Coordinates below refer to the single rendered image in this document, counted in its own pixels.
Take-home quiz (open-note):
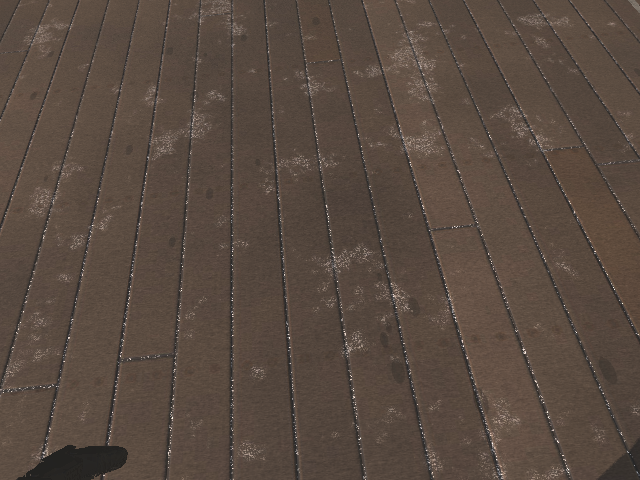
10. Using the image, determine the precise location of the robot left hand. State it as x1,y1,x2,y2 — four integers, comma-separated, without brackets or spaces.
16,445,128,480

